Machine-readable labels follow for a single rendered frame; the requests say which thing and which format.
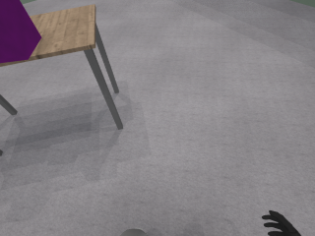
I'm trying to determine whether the table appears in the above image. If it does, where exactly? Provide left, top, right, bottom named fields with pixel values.
left=0, top=4, right=123, bottom=156

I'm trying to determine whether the right robot hand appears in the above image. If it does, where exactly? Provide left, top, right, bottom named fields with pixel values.
left=262, top=210, right=301, bottom=236

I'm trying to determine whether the carton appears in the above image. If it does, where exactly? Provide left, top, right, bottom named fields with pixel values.
left=0, top=0, right=41, bottom=63

